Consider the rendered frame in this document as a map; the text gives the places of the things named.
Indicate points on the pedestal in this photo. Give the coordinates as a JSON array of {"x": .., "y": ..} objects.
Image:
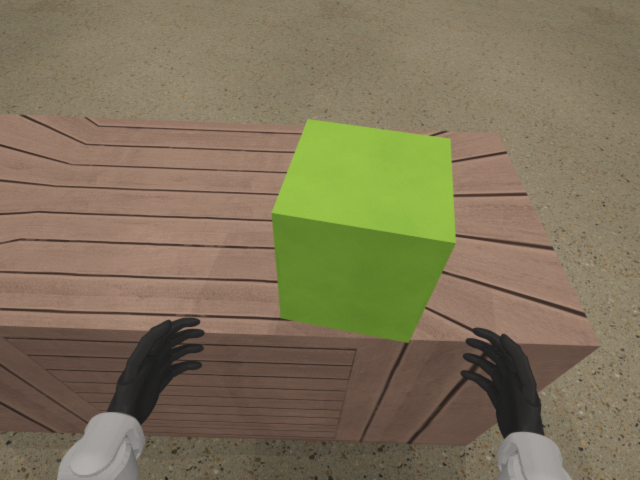
[{"x": 109, "y": 227}]

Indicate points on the robot right forearm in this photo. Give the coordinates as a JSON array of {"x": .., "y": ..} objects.
[{"x": 530, "y": 456}]

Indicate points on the robot right hand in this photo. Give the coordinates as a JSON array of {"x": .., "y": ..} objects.
[{"x": 513, "y": 389}]

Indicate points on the robot left hand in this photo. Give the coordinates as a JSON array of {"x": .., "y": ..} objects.
[{"x": 148, "y": 370}]

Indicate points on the carton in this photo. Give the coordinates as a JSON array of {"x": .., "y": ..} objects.
[{"x": 363, "y": 227}]

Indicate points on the robot left forearm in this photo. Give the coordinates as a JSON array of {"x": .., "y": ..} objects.
[{"x": 109, "y": 449}]

